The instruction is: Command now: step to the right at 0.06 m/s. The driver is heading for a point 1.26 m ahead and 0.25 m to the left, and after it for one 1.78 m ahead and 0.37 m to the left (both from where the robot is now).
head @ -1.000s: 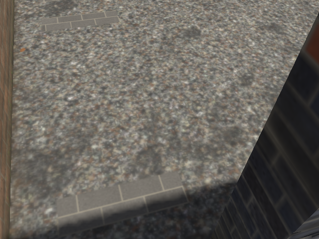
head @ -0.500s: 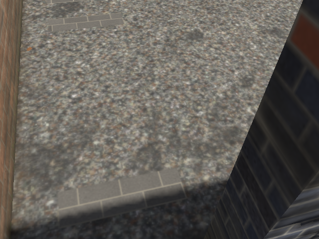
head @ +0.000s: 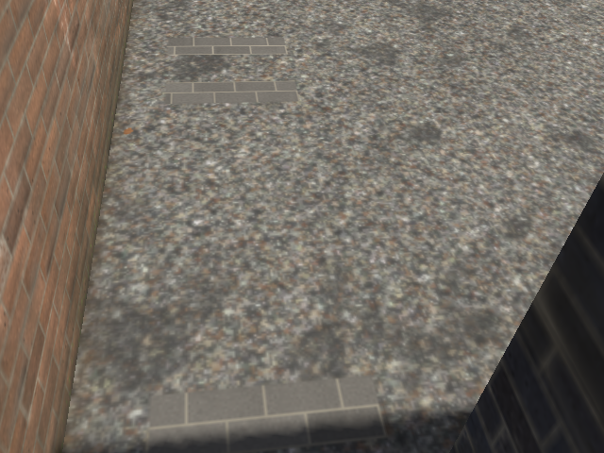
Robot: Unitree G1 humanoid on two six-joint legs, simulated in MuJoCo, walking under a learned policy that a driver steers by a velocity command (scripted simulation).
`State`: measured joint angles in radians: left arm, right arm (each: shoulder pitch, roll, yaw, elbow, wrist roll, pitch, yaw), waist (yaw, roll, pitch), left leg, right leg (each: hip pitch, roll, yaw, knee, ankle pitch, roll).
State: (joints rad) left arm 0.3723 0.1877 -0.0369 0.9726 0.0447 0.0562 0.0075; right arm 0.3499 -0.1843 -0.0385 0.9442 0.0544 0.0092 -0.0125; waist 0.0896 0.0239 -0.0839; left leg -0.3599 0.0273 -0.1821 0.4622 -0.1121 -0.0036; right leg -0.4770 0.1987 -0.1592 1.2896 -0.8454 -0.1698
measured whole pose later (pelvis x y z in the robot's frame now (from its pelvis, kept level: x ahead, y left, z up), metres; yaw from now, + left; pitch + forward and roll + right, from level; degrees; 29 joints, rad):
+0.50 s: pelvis +0.04 +0.00 -0.07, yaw +0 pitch +1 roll -3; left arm 0.19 0.22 0.01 1.02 0.05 0.09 0.01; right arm 0.42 -0.18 0.00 1.04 0.02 -0.01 -0.02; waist -0.03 -0.05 -0.09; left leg -0.30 0.08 -0.04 0.51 -0.22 -0.02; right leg -0.72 0.04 -0.02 2.00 -0.75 -0.03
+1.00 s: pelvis +0.03 -0.08 +0.01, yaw +6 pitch +6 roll +1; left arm 0.38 0.24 -0.03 0.93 0.10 -0.10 0.04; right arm 0.16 -0.26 -0.02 0.74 -0.12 0.00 0.10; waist 0.07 -0.01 -0.04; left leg -0.90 -0.08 -0.06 1.17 0.30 -0.01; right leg -0.54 -0.03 -0.13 1.31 -0.87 -0.08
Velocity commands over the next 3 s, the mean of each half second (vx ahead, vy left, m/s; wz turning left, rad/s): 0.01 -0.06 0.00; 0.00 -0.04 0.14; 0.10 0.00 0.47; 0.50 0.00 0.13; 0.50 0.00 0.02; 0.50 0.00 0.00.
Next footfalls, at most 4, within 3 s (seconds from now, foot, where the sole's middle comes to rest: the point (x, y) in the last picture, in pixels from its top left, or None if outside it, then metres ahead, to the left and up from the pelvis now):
0.62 right None -0.01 -0.16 -0.64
1.22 left None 0.13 0.08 -0.85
1.76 right None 0.24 -0.17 -0.85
2.14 left None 0.55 0.12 -1.05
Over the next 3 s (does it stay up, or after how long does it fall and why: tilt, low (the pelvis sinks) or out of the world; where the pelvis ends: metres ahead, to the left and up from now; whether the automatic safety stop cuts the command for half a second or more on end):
stays up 0.92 0.14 -0.29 its command is cut before an obstacle from the start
